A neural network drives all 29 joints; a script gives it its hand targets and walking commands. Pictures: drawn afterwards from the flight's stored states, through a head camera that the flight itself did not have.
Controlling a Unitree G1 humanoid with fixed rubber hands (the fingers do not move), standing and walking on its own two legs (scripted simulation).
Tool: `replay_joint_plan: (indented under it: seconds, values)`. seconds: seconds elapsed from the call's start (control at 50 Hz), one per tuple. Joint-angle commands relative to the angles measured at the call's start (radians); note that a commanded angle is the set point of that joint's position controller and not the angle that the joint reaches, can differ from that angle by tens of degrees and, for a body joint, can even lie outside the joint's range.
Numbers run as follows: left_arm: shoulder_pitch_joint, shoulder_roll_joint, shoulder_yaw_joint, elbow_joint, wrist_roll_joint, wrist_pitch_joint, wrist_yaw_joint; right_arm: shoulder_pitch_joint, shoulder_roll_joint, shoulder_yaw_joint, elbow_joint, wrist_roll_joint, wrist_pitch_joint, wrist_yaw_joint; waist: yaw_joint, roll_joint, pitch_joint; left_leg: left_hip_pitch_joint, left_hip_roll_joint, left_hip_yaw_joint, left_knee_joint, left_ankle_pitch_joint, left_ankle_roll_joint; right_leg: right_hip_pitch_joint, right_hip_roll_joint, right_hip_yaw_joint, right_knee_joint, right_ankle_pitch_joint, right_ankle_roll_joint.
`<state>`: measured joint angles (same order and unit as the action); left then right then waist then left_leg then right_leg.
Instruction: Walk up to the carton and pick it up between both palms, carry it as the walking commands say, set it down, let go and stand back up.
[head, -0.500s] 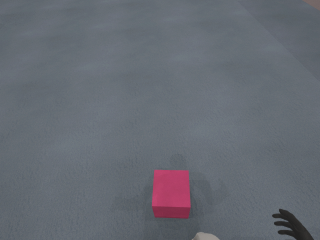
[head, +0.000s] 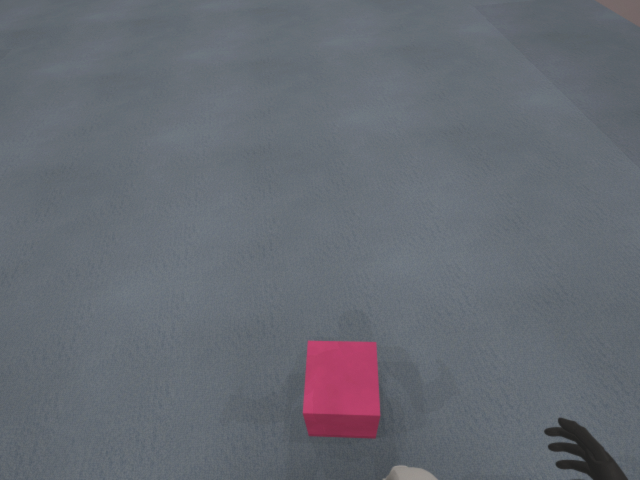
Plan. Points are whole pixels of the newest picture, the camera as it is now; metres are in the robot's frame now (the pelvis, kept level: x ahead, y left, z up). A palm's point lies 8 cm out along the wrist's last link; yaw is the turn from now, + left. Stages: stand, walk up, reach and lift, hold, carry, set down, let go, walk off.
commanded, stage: walk up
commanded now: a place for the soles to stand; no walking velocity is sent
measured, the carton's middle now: (341, 389) +0.45 -0.02 -0.64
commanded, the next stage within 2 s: none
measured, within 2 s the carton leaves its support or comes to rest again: neither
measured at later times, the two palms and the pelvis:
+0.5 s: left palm out of the picture +0.07 +0.34 -0.07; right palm out of the picture +0.12 -0.32 -0.08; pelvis +0.00 +0.00 +0.00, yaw +0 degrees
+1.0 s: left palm out of the picture +0.07 +0.34 -0.06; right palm out of the picture +0.12 -0.32 -0.08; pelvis +0.00 +0.00 +0.00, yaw +0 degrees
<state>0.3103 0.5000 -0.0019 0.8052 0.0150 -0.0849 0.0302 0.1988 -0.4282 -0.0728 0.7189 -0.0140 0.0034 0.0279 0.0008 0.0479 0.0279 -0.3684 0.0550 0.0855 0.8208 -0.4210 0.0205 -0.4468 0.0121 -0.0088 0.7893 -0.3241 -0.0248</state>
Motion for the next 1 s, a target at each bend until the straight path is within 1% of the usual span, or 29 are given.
replay_joint_plan:
  seconds: [0.0, 0.06, 0.08, 0.14, 0.2, 0.24, 0.26, 0.3, 0.34, 0.38, 0.4, 0.44, 0.46, 0.48, 0.5, 0.52, 0.54, 0.6, 0.62, 0.66, 0.7, 0.72, 0.76, 0.8, 0.84, 0.88, 0.92, 0.94, 0.98]
  values:
    - [0.031, 0.154, 0.051, 0.007, 0.004, -0.018, 0.004, -0.041, -0.227, -0.044, -0.008, 0.004, -0.031, -0.004, -0.001, -0.018, -0.112, 0.064, 0.198, -0.206, -0.256, 0.067, 0.121, 0.049, -0.007, 0.066, -0.081, 0.106, -0.030]
    - [0.068, 0.218, 0.075, 0.006, 0.004, -0.025, 0.006, -0.052, -0.184, -0.035, -0.018, 0.007, -0.018, -0.013, 0.006, -0.102, -0.134, -0.023, 0.030, -0.086, -0.062, -0.039, 0.041, 0.122, -0.158, 0.366, -0.222, 0.112, -0.132]
    - [0.056, 0.245, 0.079, 0.003, 0.010, -0.022, 0.011, -0.038, -0.168, -0.037, -0.019, 0.001, -0.013, -0.011, -0.007, -0.066, -0.121, -0.050, -0.021, -0.109, -0.037, -0.131, 0.031, 0.129, -0.207, 0.482, -0.253, 0.061, -0.171]
    - [0.010, 0.210, 0.065, -0.018, 0.004, -0.016, 0.016, -0.001, -0.172, -0.040, -0.001, -0.002, -0.022, -0.007, -0.021, -0.109, -0.100, 0.061, 0.037, -0.153, -0.145, -0.068, 0.054, 0.026, -0.177, 0.374, -0.215, 0.111, -0.133]
    - [-0.035, 0.144, 0.041, -0.027, -0.002, -0.011, 0.003, -0.008, -0.230, -0.044, 0.010, -0.003, -0.036, -0.008, -0.028, 0.060, -0.083, 0.106, 0.162, -0.262, -0.317, -0.085, 0.112, -0.068, -0.025, 0.128, -0.073, 0.054, -0.035]
    - [-0.005, 0.140, 0.044, -0.014, 0.002, -0.011, -0.002, -0.031, -0.246, -0.048, -0.012, -0.008, -0.034, -0.010, -0.006, 0.073, -0.055, 0.081, 0.207, -0.221, -0.284, 0.044, 0.135, -0.007, -0.018, 0.046, -0.062, 0.093, -0.021]
    - [0.018, 0.162, 0.052, 0.001, -0.001, -0.022, 0.002, -0.054, -0.221, -0.044, -0.009, -0.003, -0.028, -0.009, 0.005, -0.013, -0.089, 0.073, 0.162, -0.177, -0.225, 0.086, 0.108, 0.053, -0.024, 0.107, -0.099, 0.162, -0.047]
    - [0.049, 0.225, 0.077, 0.019, 0.004, -0.024, 0.004, -0.027, -0.198, -0.044, 0.003, 0.002, -0.021, -0.006, -0.001, -0.049, -0.163, 0.018, 0.043, -0.071, -0.070, 0.004, 0.042, 0.143, -0.123, 0.295, -0.172, 0.168, -0.100]
    - [0.063, 0.253, 0.079, 0.010, 0.009, -0.019, 0.015, -0.040, -0.167, -0.033, -0.003, 0.011, -0.013, -0.013, -0.001, -0.116, -0.099, -0.068, -0.018, -0.103, -0.028, -0.150, 0.027, 0.110, -0.221, 0.485, -0.272, 0.068, -0.189]
    - [0.005, 0.210, 0.066, -0.015, 0.009, -0.012, 0.012, -0.015, -0.163, -0.036, 0.001, -0.005, -0.022, -0.013, -0.044, -0.059, -0.050, 0.036, 0.013, -0.130, -0.122, -0.123, 0.048, -0.068, -0.191, 0.408, -0.265, 0.013, -0.166]
    - [-0.038, 0.188, 0.057, -0.024, 0.009, -0.009, 0.011, 0.032, -0.194, -0.053, 0.019, -0.003, -0.024, -0.010, -0.049, -0.028, -0.076, 0.102, 0.072, -0.194, -0.242, -0.158, 0.071, -0.071, -0.134, 0.297, -0.197, -0.047, -0.108]
    - [-0.020, 0.115, 0.040, -0.022, -0.003, -0.011, -0.001, -0.009, -0.246, -0.053, 0.005, -0.010, -0.037, -0.007, -0.038, 0.152, -0.069, 0.136, 0.230, -0.338, -0.403, -0.215, 0.149, -0.133, 0.001, 0.074, -0.040, -0.057, -0.032]
    - [-0.010, 0.138, 0.041, -0.008, 0.003, -0.010, -0.002, -0.027, -0.251, -0.058, 0.005, -0.014, -0.033, -0.008, -0.031, 0.075, -0.068, 0.100, 0.253, -0.312, -0.378, -0.098, 0.176, -0.078, 0.011, 0.008, 0.012, -0.046, -0.002]
    - [0.012, 0.135, 0.046, -0.006, -0.003, -0.014, -0.005, -0.068, -0.234, -0.042, -0.012, -0.014, -0.036, -0.010, -0.003, 0.126, -0.040, 0.094, 0.252, -0.274, -0.352, 0.025, 0.178, -0.068, -0.009, 0.012, 0.002, -0.041, -0.014]
    - [0.017, 0.152, 0.054, 0.011, 0.005, -0.017, -0.006, -0.063, -0.238, -0.048, -0.008, -0.008, -0.033, -0.009, -0.007, 0.086, -0.051, 0.071, 0.219, -0.217, -0.273, 0.110, 0.159, 0.005, -0.001, 0.006, -0.043, 0.017, -0.018]
    - [0.031, 0.169, 0.064, 0.015, 0.000, -0.022, -0.002, -0.037, -0.236, -0.050, -0.010, -0.010, -0.028, -0.007, -0.006, 0.119, -0.088, 0.080, 0.166, -0.139, -0.220, 0.186, 0.114, 0.050, -0.007, 0.034, -0.068, 0.148, -0.035]
    - [0.042, 0.189, 0.075, 0.013, 0.001, -0.026, -0.004, -0.043, -0.214, -0.038, -0.021, 0.008, -0.026, -0.008, -0.003, 0.023, -0.153, 0.070, 0.134, -0.108, -0.161, 0.171, 0.091, 0.133, -0.030, 0.093, -0.100, 0.263, -0.056]
    - [0.077, 0.263, 0.090, 0.022, 0.007, -0.026, 0.012, -0.072, -0.160, -0.025, -0.042, 0.016, -0.011, -0.017, 0.010, -0.169, -0.121, -0.094, -0.007, -0.101, 0.037, -0.092, 0.024, 0.185, -0.232, 0.499, -0.239, 0.290, -0.202]
    - [0.038, 0.230, 0.075, 0.005, 0.005, -0.023, 0.017, -0.041, -0.155, -0.020, -0.031, 0.016, -0.012, -0.012, -0.002, -0.103, -0.098, -0.057, -0.015, -0.107, -0.009, -0.163, 0.026, 0.128, -0.248, 0.522, -0.269, 0.226, -0.217]
    - [-0.017, 0.205, 0.063, -0.020, 0.011, -0.014, 0.019, 0.003, -0.184, -0.034, -0.004, -0.002, -0.022, -0.011, -0.029, -0.142, -0.089, 0.034, 0.000, -0.139, -0.135, -0.101, 0.038, 0.047, -0.197, 0.453, -0.240, 0.163, -0.179]
    - [-0.043, 0.136, 0.035, -0.030, 0.008, -0.011, 0.012, 0.030, -0.213, -0.052, 0.012, -0.011, -0.032, -0.009, -0.066, 0.053, -0.085, 0.153, 0.127, -0.257, -0.289, -0.064, 0.092, -0.127, -0.079, 0.209, -0.118, 0.088, -0.075]
    - [-0.038, 0.127, 0.038, -0.012, -0.003, -0.008, 0.005, -0.001, -0.258, -0.062, 0.014, -0.010, -0.035, -0.006, -0.035, 0.109, -0.036, 0.095, 0.203, -0.296, -0.362, -0.135, 0.118, -0.115, -0.018, 0.102, -0.064, 0.018, -0.038]
    - [0.013, 0.158, 0.056, 0.004, -0.004, -0.016, -0.001, -0.061, -0.226, -0.050, -0.008, -0.003, -0.029, -0.008, -0.003, 0.034, -0.071, 0.069, 0.215, -0.244, -0.326, -0.069, 0.139, -0.003, 0.000, 0.032, -0.043, 0.021, -0.020]
    - [0.036, 0.178, 0.061, 0.020, 0.010, -0.021, -0.001, -0.070, -0.211, -0.047, -0.022, -0.004, -0.019, -0.008, 0.002, -0.024, -0.111, 0.037, 0.109, -0.112, -0.183, -0.012, 0.077, 0.085, -0.041, 0.141, -0.144, 0.105, -0.055]
    - [0.109, 0.243, 0.086, 0.017, 0.018, -0.033, 0.013, -0.066, -0.170, -0.036, -0.043, 0.015, -0.007, -0.010, 0.024, -0.193, -0.141, -0.117, -0.006, -0.102, 0.049, -0.082, 0.030, 0.226, -0.194, 0.485, -0.272, 0.152, -0.163]
    - [0.069, 0.260, 0.092, -0.003, 0.005, -0.027, 0.020, -0.053, -0.148, -0.031, -0.023, 0.000, -0.007, -0.017, 0.011, -0.123, -0.081, -0.128, 0.008, -0.125, 0.056, -0.156, 0.035, 0.144, -0.309, 0.599, -0.310, 0.161, -0.250]
    - [-0.021, 0.216, 0.066, -0.028, 0.010, -0.014, 0.022, 0.009, -0.178, -0.046, 0.009, -0.001, -0.021, -0.009, -0.037, -0.092, -0.106, 0.048, 0.014, -0.116, -0.145, -0.068, 0.046, 0.048, -0.190, 0.384, -0.233, 0.118, -0.175]
    - [-0.049, 0.163, 0.047, -0.032, 0.009, -0.013, 0.018, 0.018, -0.186, -0.042, 0.030, -0.010, -0.027, -0.011, -0.054, -0.070, -0.081, 0.108, 0.050, -0.190, -0.221, -0.067, 0.062, -0.053, -0.138, 0.301, -0.187, 0.124, -0.108]
    - [-0.021, 0.113, 0.039, -0.028, -0.008, -0.012, 0.004, 0.002, -0.251, -0.059, 0.009, -0.010, -0.040, -0.010, -0.026, 0.069, -0.067, 0.125, 0.222, -0.323, -0.368, -0.025, 0.135, -0.087, -0.008, 0.094, -0.028, 0.056, -0.019]
